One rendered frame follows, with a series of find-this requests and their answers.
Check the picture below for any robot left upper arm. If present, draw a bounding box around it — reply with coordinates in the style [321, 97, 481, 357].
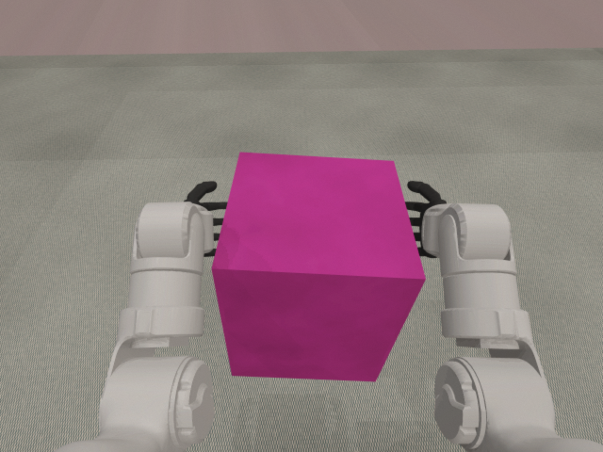
[53, 356, 215, 452]

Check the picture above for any carton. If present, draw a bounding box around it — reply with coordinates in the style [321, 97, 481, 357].
[212, 153, 426, 381]

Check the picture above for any robot left forearm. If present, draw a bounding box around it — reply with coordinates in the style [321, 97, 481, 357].
[99, 202, 214, 428]

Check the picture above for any robot right upper arm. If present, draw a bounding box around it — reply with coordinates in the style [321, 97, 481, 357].
[434, 357, 603, 452]

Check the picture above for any robot right forearm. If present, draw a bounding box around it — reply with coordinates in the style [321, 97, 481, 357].
[421, 203, 555, 427]

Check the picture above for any robot right hand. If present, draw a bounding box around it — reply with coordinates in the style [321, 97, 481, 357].
[405, 181, 447, 258]

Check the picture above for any robot left hand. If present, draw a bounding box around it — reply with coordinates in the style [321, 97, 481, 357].
[184, 181, 227, 257]

